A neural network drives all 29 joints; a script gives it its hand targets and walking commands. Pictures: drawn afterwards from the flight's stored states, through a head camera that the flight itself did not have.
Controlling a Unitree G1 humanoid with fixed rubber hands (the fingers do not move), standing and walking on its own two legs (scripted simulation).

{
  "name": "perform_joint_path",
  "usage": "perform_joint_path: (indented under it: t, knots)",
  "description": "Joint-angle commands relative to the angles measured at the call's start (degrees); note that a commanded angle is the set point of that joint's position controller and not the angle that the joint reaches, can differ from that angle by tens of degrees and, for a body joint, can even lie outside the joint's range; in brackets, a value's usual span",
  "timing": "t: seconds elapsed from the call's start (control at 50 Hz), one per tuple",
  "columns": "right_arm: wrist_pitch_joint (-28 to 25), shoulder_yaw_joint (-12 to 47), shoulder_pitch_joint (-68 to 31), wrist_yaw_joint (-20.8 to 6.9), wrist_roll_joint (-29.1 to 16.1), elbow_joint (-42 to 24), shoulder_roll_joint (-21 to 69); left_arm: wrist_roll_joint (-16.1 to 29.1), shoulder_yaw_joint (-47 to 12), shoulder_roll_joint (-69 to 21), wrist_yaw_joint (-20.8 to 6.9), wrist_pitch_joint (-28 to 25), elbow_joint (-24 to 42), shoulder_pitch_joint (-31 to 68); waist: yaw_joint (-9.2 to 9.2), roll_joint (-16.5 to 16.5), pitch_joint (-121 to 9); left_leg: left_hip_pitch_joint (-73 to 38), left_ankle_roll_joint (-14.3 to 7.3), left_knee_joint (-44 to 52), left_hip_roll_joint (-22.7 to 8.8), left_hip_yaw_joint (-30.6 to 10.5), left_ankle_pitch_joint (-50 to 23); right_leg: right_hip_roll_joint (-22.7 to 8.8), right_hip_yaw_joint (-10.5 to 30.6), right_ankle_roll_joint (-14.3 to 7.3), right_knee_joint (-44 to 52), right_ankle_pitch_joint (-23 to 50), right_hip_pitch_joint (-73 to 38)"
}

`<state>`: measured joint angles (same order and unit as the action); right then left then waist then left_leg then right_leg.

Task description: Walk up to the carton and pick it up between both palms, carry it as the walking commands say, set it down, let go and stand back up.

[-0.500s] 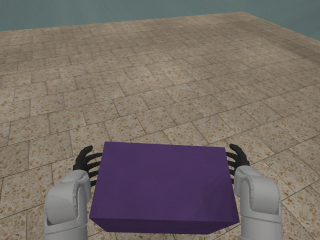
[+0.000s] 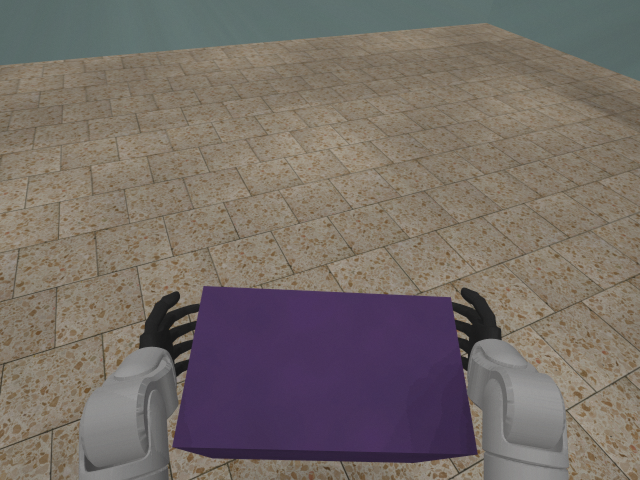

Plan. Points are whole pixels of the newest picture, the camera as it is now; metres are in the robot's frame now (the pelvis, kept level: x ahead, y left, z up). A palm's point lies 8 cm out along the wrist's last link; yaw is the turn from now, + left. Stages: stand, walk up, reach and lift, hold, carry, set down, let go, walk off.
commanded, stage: carry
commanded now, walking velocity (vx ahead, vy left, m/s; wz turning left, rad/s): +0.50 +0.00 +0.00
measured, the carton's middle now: (321, 385) +0.26 +0.00 +0.00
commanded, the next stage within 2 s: none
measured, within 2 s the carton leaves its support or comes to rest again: neither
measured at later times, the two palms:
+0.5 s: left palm (212, 245) +0.47 +0.16 +0.05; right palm (442, 251) +0.46 -0.20 +0.06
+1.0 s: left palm (238, 142) +0.78 +0.16 +0.05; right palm (404, 148) +0.75 -0.19 +0.07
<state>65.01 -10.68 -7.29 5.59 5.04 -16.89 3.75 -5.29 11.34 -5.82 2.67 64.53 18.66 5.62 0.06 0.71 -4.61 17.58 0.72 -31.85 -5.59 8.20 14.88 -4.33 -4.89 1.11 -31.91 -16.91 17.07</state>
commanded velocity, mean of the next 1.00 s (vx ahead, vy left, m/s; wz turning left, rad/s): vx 0.50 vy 0.00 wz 0.00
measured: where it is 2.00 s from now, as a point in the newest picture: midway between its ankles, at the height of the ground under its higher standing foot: (306, 273)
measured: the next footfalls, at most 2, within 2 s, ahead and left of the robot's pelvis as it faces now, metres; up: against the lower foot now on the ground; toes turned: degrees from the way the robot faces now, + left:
right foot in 0.52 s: +0.23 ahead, -0.12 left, +0.00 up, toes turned -6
left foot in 0.82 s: +0.59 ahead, +0.05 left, +0.00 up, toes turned +5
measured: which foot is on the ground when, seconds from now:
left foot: down 0.00-0.52, up 0.54-0.80, down 0.82-1.00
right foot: down 0.00-0.40, up 0.42-0.50, down 0.52-0.86, up 0.88-1.00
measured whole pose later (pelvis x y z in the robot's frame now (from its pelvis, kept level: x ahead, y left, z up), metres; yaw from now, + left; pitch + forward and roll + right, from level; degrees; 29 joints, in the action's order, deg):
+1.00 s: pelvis +0.51 +0.01 +0.01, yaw -2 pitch +2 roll -1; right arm 63.6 -12.1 -5.8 6.8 6.7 -18.6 7.3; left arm -3.4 11.7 -7.6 8.1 65.8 16.7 7.1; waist -2.3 0.4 -0.1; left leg 17.3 -7.6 -24.2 2.7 9.0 9.7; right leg -1.5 -1.3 0.8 -66.2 -21.6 26.3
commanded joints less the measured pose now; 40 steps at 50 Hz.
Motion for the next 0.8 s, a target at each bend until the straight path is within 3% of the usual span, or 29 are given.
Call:
perform_joint_path:
  t: [0.0,0.04,0.08,0.12,0.14,0.18,0.2,0.24,0.26,0.28,0.32,0.34,0.36,0.4,0.42,0.44,0.46,0.48,0.5,0.52,0.56,0.58,0.62,0.66,0.68,0.7,0.74,0.76,0.78]
  knots:
    - [2.74,41.04,-28.5,-19.61,-21.58,-3.23,44.18,20.9,-43.5,-43.73,-15.08,2.66,1.21,30.37,-1.11,-4.47,-10.1,-9.65,-3.78,14.33,-7.44,-10.05,16.64,-1.8,1.47,-2.73,6.29,-10.85,3.09]
    - [2.31,39.79,-28.95,-19.78,-20.48,0.01,46.89,22.36,-43.85,-46.0,-15.52,2.12,1.09,36.09,-0.98,-3.95,-9.73,-9.97,-3.96,14.12,-7.3,-9.44,13.12,-1.88,-0.06,-2.08,6.54,-7.67,1.78]
    - [2.81,41.54,-32.44,-20.05,-23.02,-3.71,48.57,23.77,-45.29,-48.14,-15.82,2.85,1.91,35.43,-1.04,-6.66,-7.18,-10.92,-4.43,16.01,-8.7,-10.98,13.71,-1.64,-0.74,-2.24,4.19,-7.74,4.0]
    - [3.72,41.47,-33.65,-19.82,-22.81,-3.79,48.35,23.62,-44.08,-48.37,-16.09,3.75,0.36,34.91,-0.71,-2.26,-6.17,-8.58,-3.75,10.77,-6.7,-7.19,11.4,-3.7,2.9,-2.23,9.58,-8.44,2.09]
    - [3.72,41.54,-32.12,-19.75,-22.98,-2.6,49.94,24.64,-44.59,-48.71,-16.08,3.73,1.67,35.5,-0.17,1.63,-8.69,-4.39,-1.51,3.67,-4.15,-2.16,7.86,-6.56,6.89,-3.67,13.87,-8.72,-6.29]
    - [3.46,42.33,-36.18,-19.75,-24.16,-4.27,50.13,23.94,-42.59,-49.46,-16.0,3.43,-1.26,33.88,0.78,11.85,-9.99,6.9,0.3,-4.65,-1.21,1.68,6.23,-10.74,12.3,-6.11,13.36,1.88,-20.56]
    - [3.98,43.63,-36.83,-20.21,-25.76,-5.9,50.59,23.86,-43.17,-49.28,-16.0,3.36,1.38,33.19,1.14,12.66,-9.25,9.71,0.74,-0.28,0.87,2.98,9.19,-11.29,13.6,-7.75,13.25,8.6,-23.02]
    - [4.44,43.74,-36.27,-20.71,-26.53,-1.56,51.16,22.99,-42.3,-48.37,-15.07,3.22,1.59,35.15,1.12,11.08,-7.74,10.2,-0.08,0.53,1.39,3.05,7.71,-11.65,14.11,-7.82,10.67,23.78,-23.05]
    - [4.61,43.5,-35.0,-21.03,-26.45,-1.07,51.54,23.14,-43.23,-48.0,-14.72,3.38,4.13,37.35,-0.6,6.99,-6.95,2.09,-0.18,6.54,1.22,3.51,4.77,-8.29,7.49,-5.56,7.52,27.29,-17.17]
    - [4.38,43.28,-34.31,-21.12,-26.78,-0.6,51.62,22.07,-41.68,-47.23,-14.56,3.53,2.17,34.8,-2.15,3.8,-7.89,-13.47,-1.86,10.24,-1.15,-1.12,-1.37,-4.99,0.09,-2.64,-1.26,31.98,-6.27]
    - [3.97,42.2,-29.64,-20.55,-26.17,0.2,50.89,24.05,-42.81,-46.53,-15.05,4.08,4.03,36.73,-3.55,-12.29,-14.34,-38.84,-7.68,7.92,-9.43,-12.23,-27.23,-0.26,-7.4,1.76,-19.61,20.65,14.33]
    - [3.26,41.44,-29.46,-20.0,-25.5,0.44,51.8,25.13,-43.82,-46.36,-15.37,4.07,6.11,39.18,-4.3,-18.45,-10.36,-48.22,-10.64,8.03,-13.12,-17.01,-47.53,3.36,-7.24,1.35,-23.41,-1.23,28.66]
    - [2.91,41.44,-28.78,-19.9,-25.5,0.31,54.51,26.1,-44.92,-47.59,-15.31,3.59,8.74,41.71,-3.99,-19.25,-6.59,-51.6,-11.77,9.82,-16.33,-20.53,-56.12,5.23,-6.26,-0.04,-21.0,-17.53,37.52]
    - [2.5,41.07,-31.06,-19.22,-24.3,-2.87,55.35,28.72,-45.14,-49.45,-16.44,2.98,10.13,44.52,-4.5,-10.44,-4.77,-45.62,-11.93,12.32,-17.48,-21.77,-54.6,4.0,-4.53,-1.73,-13.19,-19.24,35.12]
    - [2.5,40.91,-29.98,-18.67,-23.47,-3.45,55.69,28.78,-44.66,-50.1,-16.78,2.84,9.81,42.22,-3.4,-7.9,-6.9,-40.85,-9.24,8.39,-15.33,-16.4,-52.66,4.68,-2.89,-2.02,-2.33,-14.65,25.56]
    - [2.74,39.34,-28.33,-18.4,-21.88,-4.23,53.91,27.92,-42.87,-51.49,-16.66,2.79,6.46,36.93,-0.47,-3.53,-12.69,-26.42,-3.55,-0.76,-9.21,-4.3,-58.87,6.22,-4.18,-2.86,11.49,-0.95,-0.02]
    - [1.86,39.93,-29.61,-18.05,-22.32,-6.64,53.16,28.42,-43.92,-52.49,-16.34,1.66,7.4,37.38,1.78,-2.0,-19.85,-14.46,0.96,-10.93,-6.51,3.29,-43.4,3.25,-3.02,-1.67,17.42,13.84,-24.1]
    - [1.51,42.21,-32.16,-17.8,-23.74,-12.07,52.51,26.96,-43.04,-51.62,-15.82,1.44,6.45,31.98,3.7,7.35,-27.51,3.62,1.29,-25.77,-1.62,2.98,-12.55,-9.19,14.2,-5.49,13.77,27.38,-45.17]
    - [1.26,45.75,-34.83,-18.25,-25.53,-17.27,53.41,24.88,-42.35,-53.36,-15.31,1.05,5.55,29.23,2.39,20.76,-27.07,18.57,0.94,-36.86,6.85,-0.38,20.01,-16.96,27.65,-6.82,12.18,51.15,-53.89]
    - [1.15,47.51,-33.96,-19.52,-27.62,-16.25,54.35,22.87,-42.55,-53.03,-14.31,0.04,9.73,30.73,2.58,11.58,-25.29,22.1,-0.47,-39.3,6.8,-6.34,22.01,-17.38,31.17,-10.31,9.99,63.71,-53.48]
    - [-0.4,47.58,-35.48,-20.32,-29.63,-20.43,53.44,21.97,-44.92,-52.95,-13.79,-0.77,14.06,31.56,3.34,1.76,-16.18,30.74,-2.08,-37.67,4.06,-5.77,18.76,-14.95,21.55,-10.2,8.4,64.77,-52.05]
    - [0.0,47.1,-29.09,-20.27,-28.48,-14.69,56.01,22.82,-45.83,-50.32,-13.65,-0.78,18.72,33.36,3.34,1.65,-15.23,36.61,-1.79,-36.44,2.6,-4.35,18.85,-13.81,15.98,-9.38,8.15,64.34,-57.32]
    - [0.49,45.06,-23.18,-19.6,-26.13,-10.31,54.16,25.12,-47.92,-47.93,-13.71,-0.49,22.21,35.95,2.48,1.07,-17.83,36.06,-1.78,-29.89,2.42,-4.64,12.59,-13.22,13.19,-8.91,9.13,57.31,-57.2]
    - [1.54,42.58,-15.54,-18.72,-23.76,-5.16,54.24,26.13,-48.43,-45.33,-13.6,0.19,23.32,36.13,2.11,4.11,-15.21,31.52,-2.24,-19.53,4.62,-0.42,8.18,-10.29,10.37,-8.24,14.09,58.11,-51.86]
    - [1.28,42.19,-16.14,-18.58,-23.18,-7.8,51.49,25.26,-48.01,-44.36,-13.85,0.83,21.0,32.66,2.01,2.22,-14.63,25.63,-2.2,-11.22,4.29,-1.32,3.75,-10.9,9.5,-10.02,15.36,52.52,-44.31]
    - [1.25,42.22,-19.59,-18.03,-22.79,-9.32,50.56,24.29,-46.74,-45.28,-14.35,1.73,13.81,27.9,1.27,4.02,-13.98,14.59,-2.29,-3.91,4.29,-0.85,-3.47,-9.42,4.73,-9.14,14.48,55.94,-36.06]
    - [0.48,42.14,-21.21,-17.14,-21.24,-13.87,47.98,24.39,-46.23,-45.67,-15.33,2.4,8.32,23.25,-0.86,10.33,-17.42,-4.05,-3.14,10.71,9.11,4.67,-15.49,-4.6,-4.8,-5.06,1.73,73.03,-29.26]
    - [0.35,41.36,-17.13,-16.88,-20.26,-11.53,49.42,25.81,-47.11,-45.21,-15.45,2.51,10.35,26.65,-3.37,7.97,-22.49,-18.88,-4.57,10.08,8.2,4.59,-23.02,-2.57,-7.01,-2.28,-8.45,70.04,-20.3]
    - [0.06,41.71,-18.79,-16.91,-20.37,-13.39,48.83,25.27,-47.03,-45.33,-15.79,2.5,9.37,25.8,-4.62,-2.31,-27.5,-36.46,-10.67,6.74,-3.95,-11.67,-32.55,1.63,-5.85,-0.73,-23.75,41.55,-2.03]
